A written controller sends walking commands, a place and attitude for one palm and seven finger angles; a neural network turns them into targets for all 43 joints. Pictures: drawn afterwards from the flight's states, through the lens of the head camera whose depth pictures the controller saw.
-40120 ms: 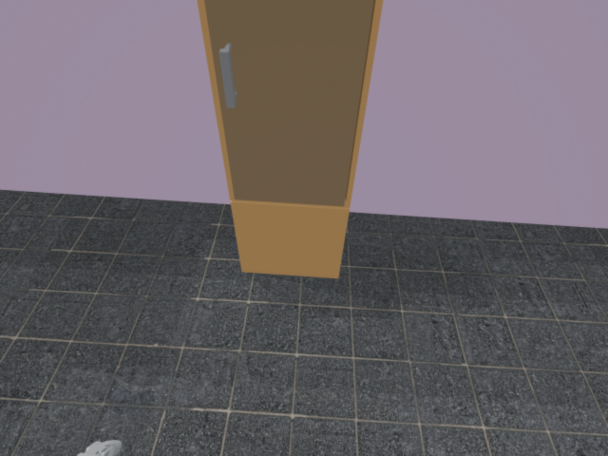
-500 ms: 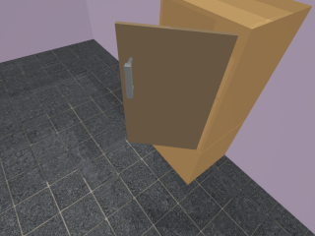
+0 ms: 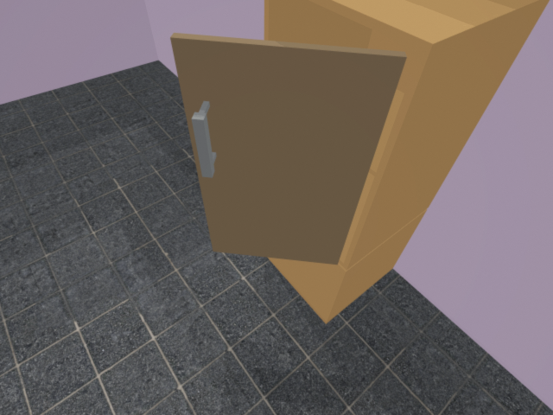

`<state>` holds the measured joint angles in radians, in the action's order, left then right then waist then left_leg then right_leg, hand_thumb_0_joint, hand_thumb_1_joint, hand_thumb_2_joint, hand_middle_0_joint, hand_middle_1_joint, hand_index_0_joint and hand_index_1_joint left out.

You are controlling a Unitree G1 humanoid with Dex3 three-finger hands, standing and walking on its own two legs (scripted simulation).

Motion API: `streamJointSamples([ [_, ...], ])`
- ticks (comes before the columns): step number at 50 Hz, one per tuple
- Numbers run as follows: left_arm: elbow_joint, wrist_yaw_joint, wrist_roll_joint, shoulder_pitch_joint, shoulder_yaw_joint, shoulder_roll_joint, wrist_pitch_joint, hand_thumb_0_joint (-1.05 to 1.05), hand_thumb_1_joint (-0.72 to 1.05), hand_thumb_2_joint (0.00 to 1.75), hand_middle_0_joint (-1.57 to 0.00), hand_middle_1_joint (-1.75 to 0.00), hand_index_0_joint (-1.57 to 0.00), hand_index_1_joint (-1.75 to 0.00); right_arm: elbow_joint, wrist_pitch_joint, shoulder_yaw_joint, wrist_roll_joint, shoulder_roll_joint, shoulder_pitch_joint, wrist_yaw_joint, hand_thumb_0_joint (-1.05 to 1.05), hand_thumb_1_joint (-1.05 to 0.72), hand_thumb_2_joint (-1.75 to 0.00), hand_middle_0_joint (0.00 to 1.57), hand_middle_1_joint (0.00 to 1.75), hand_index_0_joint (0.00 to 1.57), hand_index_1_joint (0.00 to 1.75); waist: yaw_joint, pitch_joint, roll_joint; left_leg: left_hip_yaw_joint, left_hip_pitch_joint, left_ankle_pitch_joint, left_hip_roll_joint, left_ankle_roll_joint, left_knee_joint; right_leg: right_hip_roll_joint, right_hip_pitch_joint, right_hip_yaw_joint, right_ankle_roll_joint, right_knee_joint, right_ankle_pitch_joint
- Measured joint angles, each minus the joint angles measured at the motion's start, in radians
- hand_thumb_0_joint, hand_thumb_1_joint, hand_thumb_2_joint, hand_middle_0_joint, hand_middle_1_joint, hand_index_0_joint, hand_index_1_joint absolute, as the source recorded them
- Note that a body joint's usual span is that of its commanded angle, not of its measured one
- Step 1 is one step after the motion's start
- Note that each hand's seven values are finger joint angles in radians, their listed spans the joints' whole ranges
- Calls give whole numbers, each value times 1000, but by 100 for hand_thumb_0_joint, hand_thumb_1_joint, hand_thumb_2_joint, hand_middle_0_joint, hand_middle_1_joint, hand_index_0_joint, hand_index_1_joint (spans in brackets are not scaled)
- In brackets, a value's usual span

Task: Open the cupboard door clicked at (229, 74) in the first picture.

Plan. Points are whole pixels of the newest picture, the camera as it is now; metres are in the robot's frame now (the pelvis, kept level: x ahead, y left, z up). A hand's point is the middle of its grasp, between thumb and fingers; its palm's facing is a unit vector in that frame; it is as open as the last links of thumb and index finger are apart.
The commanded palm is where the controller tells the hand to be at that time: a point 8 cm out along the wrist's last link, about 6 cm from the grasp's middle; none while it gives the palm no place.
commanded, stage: come to a stop and stand still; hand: left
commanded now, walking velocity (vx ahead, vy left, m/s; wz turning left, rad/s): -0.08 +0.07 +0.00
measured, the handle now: (206, 140) +0.55 +0.17 +0.08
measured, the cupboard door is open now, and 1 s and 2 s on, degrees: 46 46 46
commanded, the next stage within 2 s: look again from close up in 0.84 s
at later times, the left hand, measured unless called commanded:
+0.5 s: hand out of the picture +0.02 +0.23 -0.16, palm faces +0.03 -0.96 -0.28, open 7.4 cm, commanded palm none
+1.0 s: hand out of the picture -0.05 +0.25 -0.17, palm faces -0.01 -0.97 -0.25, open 7.4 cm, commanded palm none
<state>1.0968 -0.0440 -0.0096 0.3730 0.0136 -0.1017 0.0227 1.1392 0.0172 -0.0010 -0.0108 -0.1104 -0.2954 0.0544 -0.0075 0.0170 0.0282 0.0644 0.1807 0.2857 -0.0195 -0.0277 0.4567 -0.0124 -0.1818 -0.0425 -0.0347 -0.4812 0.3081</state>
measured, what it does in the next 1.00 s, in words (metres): shifts its weight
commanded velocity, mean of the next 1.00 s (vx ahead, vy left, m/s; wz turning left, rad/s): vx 0.00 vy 0.00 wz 0.00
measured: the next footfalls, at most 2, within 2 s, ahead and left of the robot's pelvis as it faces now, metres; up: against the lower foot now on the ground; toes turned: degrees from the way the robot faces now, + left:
right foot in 1.98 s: +0.07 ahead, -0.16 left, +0.00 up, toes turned -5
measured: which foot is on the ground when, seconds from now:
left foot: down 0.00-1.00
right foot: down 0.00-1.00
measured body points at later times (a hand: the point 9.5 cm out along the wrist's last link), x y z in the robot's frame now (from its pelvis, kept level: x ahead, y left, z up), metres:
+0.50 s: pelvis -0.05 +0.02 +0.00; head -0.07 +0.02 +0.45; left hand +0.01 +0.28 -0.14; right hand +0.02 -0.23 -0.14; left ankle -0.03 +0.10 -0.74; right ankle -0.04 -0.09 -0.74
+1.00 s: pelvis -0.06 +0.03 +0.00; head -0.07 +0.04 +0.45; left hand -0.05 +0.30 -0.15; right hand -0.01 -0.24 -0.13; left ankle -0.03 +0.10 -0.74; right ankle -0.04 -0.09 -0.74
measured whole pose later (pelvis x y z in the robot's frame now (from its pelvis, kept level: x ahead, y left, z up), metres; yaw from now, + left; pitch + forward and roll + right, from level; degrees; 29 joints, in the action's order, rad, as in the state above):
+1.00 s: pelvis -0.06 +0.03 +0.00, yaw +1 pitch -2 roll +0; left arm 1.06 -0.01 -0.02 0.27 0.01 -0.27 0.00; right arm 1.08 0.00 0.01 -0.02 -0.27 -0.21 0.00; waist 0.00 0.02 0.02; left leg 0.07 0.21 0.16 -0.05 -0.08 0.39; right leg 0.02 -0.20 -0.04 0.01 -0.41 0.18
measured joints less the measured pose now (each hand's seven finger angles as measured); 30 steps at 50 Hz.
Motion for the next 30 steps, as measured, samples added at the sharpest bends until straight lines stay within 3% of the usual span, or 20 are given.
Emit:
streamJointSamples([
  [9, -34, -7, -4, -55, -16, -35, -21, 2, 91, 90, -20, -30, -20, -30, -38, -20, 19, -2, -27, 51, -6, 1, -93, -90, 20, 30, 20, 30, -2, 15, 3, 4, 20, 0, 2, 2, 37, 1, -24, 2, -5, -44, 3],
  [17, -113, 0, -8, -74, -15, -95, -17, 1, 91, 90, -20, -30, -20, -30, -146, -19, 34, -14, -73, 50, -31, 1, -91, -90, 20, 30, 20, 30, 20, -2, -24, -13, 65, 0, -2, -12, 95, 7, -46, -18, 3, -66, -8],
  [30, -144, 22, -10, -143, -24, -166, -24, 1, 90, 90, -20, -30, -20, -30, -157, -14, 22, -19, -135, 78, -50, 1, -90, -90, 20, 30, 21, 30, 10, -18, -34, 8, 52, -66, -22, -44, 30, 26, -42, 2, 31, -15, -76],
])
